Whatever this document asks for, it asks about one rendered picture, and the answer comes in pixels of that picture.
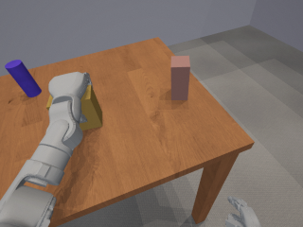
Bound robot left forearm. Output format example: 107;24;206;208
0;93;83;213

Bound robot left upper arm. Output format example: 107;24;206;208
0;184;57;227

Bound sponge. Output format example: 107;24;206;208
46;84;102;131

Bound right robot hand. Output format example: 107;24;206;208
225;196;262;227

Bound table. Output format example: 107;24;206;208
0;37;255;227

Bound left robot hand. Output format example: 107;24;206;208
48;72;94;123

